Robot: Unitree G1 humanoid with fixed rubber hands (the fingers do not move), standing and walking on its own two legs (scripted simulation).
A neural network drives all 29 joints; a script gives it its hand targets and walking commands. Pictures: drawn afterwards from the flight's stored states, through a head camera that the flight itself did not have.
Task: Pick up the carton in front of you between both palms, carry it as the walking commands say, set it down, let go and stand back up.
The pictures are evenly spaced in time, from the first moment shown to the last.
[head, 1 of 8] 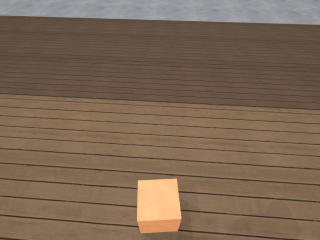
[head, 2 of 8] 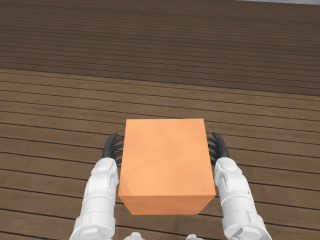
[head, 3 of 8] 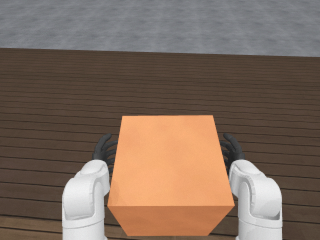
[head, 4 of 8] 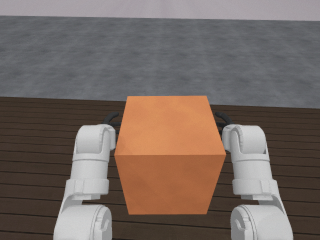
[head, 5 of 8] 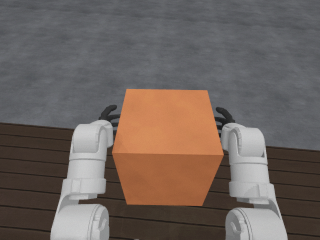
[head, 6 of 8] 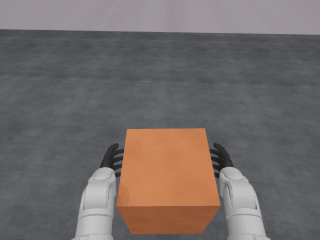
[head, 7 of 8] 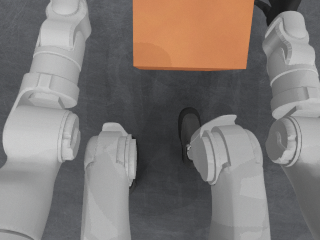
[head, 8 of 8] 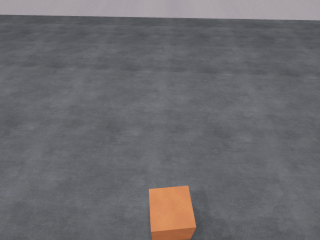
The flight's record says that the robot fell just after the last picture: no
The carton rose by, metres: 0.70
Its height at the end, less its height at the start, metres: -0.42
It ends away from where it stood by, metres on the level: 4.82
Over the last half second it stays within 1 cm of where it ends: yes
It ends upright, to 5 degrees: yes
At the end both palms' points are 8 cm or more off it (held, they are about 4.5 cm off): yes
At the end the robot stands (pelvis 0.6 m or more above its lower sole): yes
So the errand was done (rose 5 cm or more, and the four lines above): yes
